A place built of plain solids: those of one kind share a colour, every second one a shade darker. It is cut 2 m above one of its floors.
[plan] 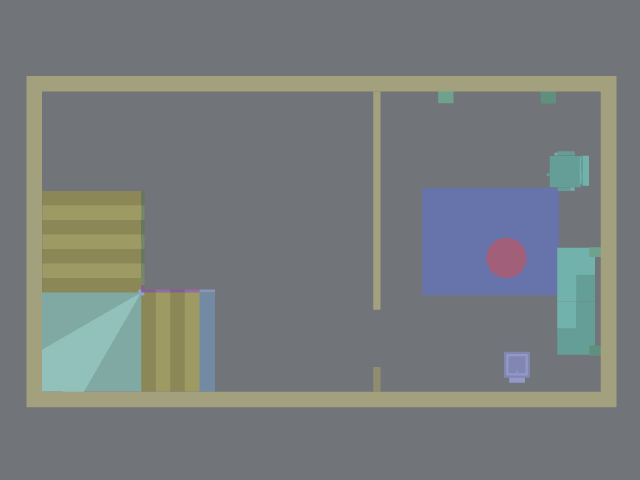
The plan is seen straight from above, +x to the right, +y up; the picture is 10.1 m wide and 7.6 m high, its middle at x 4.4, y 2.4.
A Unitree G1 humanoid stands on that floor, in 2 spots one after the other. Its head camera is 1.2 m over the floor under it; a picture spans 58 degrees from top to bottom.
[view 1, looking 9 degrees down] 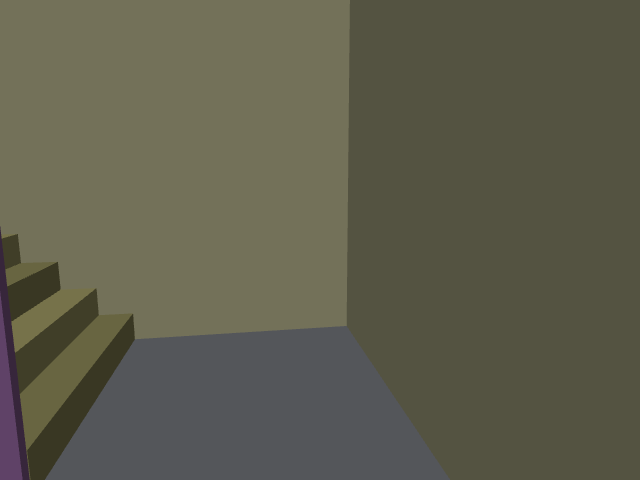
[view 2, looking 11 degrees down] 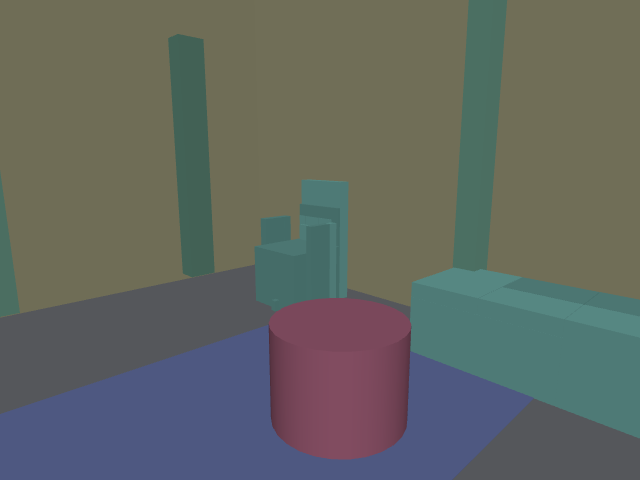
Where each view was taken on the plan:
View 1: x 3.17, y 3.98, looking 170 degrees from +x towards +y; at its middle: wall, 3.26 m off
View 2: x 6.00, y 0.84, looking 46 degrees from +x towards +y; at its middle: slotfit_living_seat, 3.31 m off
